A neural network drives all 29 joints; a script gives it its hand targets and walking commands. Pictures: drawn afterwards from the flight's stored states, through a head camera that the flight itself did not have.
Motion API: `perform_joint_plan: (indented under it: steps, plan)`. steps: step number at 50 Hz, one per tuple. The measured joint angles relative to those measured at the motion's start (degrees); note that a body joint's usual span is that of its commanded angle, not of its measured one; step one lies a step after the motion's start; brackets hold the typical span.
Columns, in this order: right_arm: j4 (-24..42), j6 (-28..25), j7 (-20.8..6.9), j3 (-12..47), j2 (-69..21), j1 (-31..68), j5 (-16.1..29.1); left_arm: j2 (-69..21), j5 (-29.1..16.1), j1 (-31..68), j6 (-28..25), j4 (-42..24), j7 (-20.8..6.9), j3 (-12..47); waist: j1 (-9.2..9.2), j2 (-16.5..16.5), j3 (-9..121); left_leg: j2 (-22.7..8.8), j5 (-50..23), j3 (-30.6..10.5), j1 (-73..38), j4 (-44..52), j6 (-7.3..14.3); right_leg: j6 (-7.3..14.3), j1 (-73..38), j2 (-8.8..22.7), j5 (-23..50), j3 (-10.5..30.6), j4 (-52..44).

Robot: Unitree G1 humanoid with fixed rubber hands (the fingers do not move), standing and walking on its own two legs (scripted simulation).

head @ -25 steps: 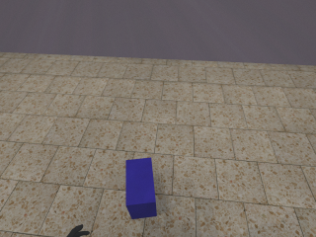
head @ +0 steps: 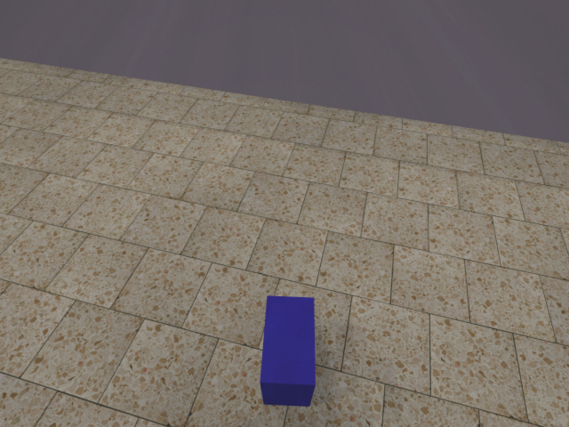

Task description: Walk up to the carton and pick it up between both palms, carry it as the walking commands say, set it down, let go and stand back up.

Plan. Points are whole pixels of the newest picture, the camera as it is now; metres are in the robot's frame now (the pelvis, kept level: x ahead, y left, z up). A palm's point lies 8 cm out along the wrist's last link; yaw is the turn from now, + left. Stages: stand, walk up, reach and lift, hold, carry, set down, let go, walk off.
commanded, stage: walk up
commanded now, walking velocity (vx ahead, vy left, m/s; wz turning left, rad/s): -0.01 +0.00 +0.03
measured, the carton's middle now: (288, 351) +0.45 +0.01 -0.64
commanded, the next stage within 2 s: stand in 0.86 s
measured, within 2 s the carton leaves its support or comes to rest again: neither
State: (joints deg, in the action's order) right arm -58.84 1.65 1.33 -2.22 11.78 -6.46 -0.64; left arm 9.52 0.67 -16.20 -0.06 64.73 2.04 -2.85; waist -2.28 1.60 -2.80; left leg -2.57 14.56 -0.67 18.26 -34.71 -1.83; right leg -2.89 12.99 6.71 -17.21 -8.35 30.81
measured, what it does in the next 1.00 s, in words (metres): steps on the spot: left foot, then right foot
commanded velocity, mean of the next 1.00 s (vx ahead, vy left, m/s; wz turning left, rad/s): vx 0.00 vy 0.00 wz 0.00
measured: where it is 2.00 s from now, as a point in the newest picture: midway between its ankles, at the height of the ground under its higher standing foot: outside the picture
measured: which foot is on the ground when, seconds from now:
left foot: up 0.00-0.00, down 0.02-1.00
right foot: down 0.00-0.02, up 0.04-0.30, down 0.32-1.00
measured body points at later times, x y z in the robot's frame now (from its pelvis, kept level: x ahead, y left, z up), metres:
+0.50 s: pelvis -0.01 +0.03 +0.01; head +0.00 +0.01 +0.46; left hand +0.02 +0.26 -0.14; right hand +0.00 -0.19 -0.16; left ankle +0.02 +0.14 -0.73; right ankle -0.01 -0.10 -0.73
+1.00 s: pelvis +0.00 +0.01 +0.01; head +0.00 +0.01 +0.46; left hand -0.01 +0.22 -0.15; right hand -0.02 -0.19 -0.16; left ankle +0.02 +0.14 -0.73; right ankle -0.01 -0.10 -0.73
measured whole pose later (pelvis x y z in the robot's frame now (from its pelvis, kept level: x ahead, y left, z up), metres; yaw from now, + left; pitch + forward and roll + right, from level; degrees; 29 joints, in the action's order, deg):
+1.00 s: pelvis +0.00 +0.01 +0.01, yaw +1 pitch -1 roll +0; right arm -68.8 -0.2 2.2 -0.4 6.4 -15.7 -0.1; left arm 5.8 0.5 -16.3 -0.6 66.8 2.3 -0.6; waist 1.2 0.6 -1.3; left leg -1.1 10.3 -0.2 11.4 -23.1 -1.2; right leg 0.7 8.4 0.3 -14.0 -2.7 23.8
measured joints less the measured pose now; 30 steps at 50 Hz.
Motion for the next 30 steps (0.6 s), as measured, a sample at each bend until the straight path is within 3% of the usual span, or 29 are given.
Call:
perform_joint_plan:
  steps: [2, 5, 9, 13, 16, 18, 22, 30]
  plan:
    - [-0.4, -1.5, 0.2, 0.5, -1.5, 0.2, -0.2, 1.2, -0.2, 0.0, 0.5, 0.3, -0.1, 0.3, 0.3, -2.2, -0.2, 0.4, 0.5, 0.4, -1.4, 2.2, 0.5, -0.3, 0.6, 0.3, -2.7, 0.7, 2.7]
    - [-0.8, -2.4, 0.2, 1.7, -3.9, 0.1, 0.0, 2.6, -0.4, 0.8, 1.9, -0.4, 0.0, 0.3, 0.28, -5.3, -0.8, 0.9, 1.0, 0.7, -2.2, 2.7, 1.2, -0.1, 2.6, -1.7, -10.4, 4.8, 8.9]
    - [-1.7, -2.3, 0.6, 2.9, -5.1, -0.3, 0.2, 2.7, -0.7, 2.5, 2.0, -0.9, -0.5, 1.0, 1.34, -6.9, -1.2, 2.1, -1.5, 1.3, -4.0, 6.6, 2.1, 0.4, 3.3, -2.8, -9.4, 7.1, 10.2]
    - [-2.2, -2.0, 0.9, 3.2, -5.0, -0.9, 0.1, 1.8, -0.6, 4.1, 1.9, -1.3, -0.5, 1.5, 2.13, -6.3, -1.3, 3.3, -2.5, 2.7, -4.8, 8.2, 2.8, 0.8, 2.0, -3.2, -7.6, 8.0, 6.2]
    - [-2.7, -1.8, 1.1, 2.8, -4.7, -1.9, 0.3, 1.2, -0.6, 5.1, 1.3, -1.3, -0.3, 1.7, 2.36, -5.3, -1.5, 4.1, -2.7, 3.7, -5.1, 8.3, 3.0, 1.3, -0.4, -3.4, -1.0, 8.5, 0.0]
    - [-3.2, -1.5, 1.1, 2.1, -3.8, -2.9, 0.6, 0.2, -0.4, 5.8, 0.8, -0.8, -0.1, 1.9, 2.79, -2.9, -2.1, 3.6, -2.8, 3.1, -5.8, 8.3, 2.9, 1.6, -2.1, -4.1, 3.0, 7.9, -2.0]
    - [-4.9, -0.7, 0.6, 1.6, -2.6, -5.3, 0.6, -1.0, 0.2, 5.2, 0.7, -0.5, -0.3, 2.5, 3.26, 0.0, -0.8, 2.9, -3.8, 2.4, -6.7, 10.1, 2.5, 1.9, -3.8, -4.9, 2.9, 7.3, -5.0]
    - [-7.7, -1.5, 0.1, 1.9, -3.5, -8.8, 0.6, -1.3, 0.2, 3.3, 0.6, -0.1, -0.2, 2.3, 4.1, -0.7, 0.7, 2.4, -4.9, 1.9, -6.9, 11.8, 1.9, 2.5, -3.8, -5.4, 3.8, 6.9, -6.3]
